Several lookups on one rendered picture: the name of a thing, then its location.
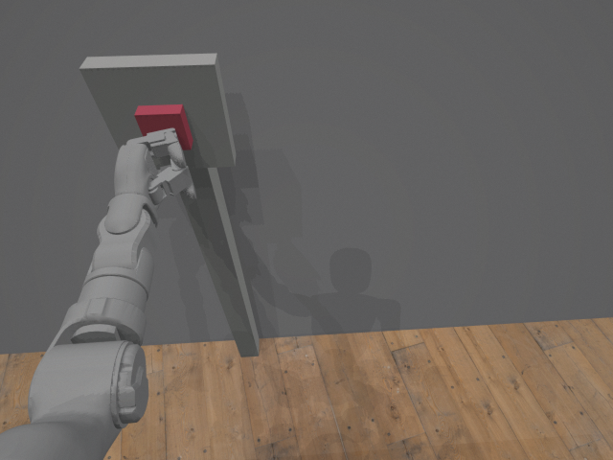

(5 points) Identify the button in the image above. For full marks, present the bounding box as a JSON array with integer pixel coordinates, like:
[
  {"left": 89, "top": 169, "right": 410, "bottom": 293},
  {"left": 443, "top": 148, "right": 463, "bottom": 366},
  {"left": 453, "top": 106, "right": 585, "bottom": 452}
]
[{"left": 134, "top": 104, "right": 193, "bottom": 150}]

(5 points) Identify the robot left forearm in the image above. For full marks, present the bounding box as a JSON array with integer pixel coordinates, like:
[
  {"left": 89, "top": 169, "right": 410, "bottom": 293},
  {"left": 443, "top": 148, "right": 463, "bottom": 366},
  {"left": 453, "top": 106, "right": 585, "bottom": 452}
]
[{"left": 28, "top": 194, "right": 160, "bottom": 422}]

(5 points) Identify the robot left hand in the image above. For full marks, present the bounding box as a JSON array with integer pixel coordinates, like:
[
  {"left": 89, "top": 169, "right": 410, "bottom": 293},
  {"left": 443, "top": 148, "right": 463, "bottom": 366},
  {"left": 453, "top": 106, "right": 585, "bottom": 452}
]
[{"left": 114, "top": 128, "right": 196, "bottom": 212}]

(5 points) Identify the panel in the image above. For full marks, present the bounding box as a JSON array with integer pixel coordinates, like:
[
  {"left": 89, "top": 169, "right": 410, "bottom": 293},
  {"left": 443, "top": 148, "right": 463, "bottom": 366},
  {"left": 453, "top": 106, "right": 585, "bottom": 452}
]
[{"left": 79, "top": 54, "right": 260, "bottom": 357}]

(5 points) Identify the robot left upper arm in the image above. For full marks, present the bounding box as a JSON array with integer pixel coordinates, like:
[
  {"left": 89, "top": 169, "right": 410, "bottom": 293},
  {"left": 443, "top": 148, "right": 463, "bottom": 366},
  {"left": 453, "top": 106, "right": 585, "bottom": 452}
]
[{"left": 0, "top": 340, "right": 148, "bottom": 460}]

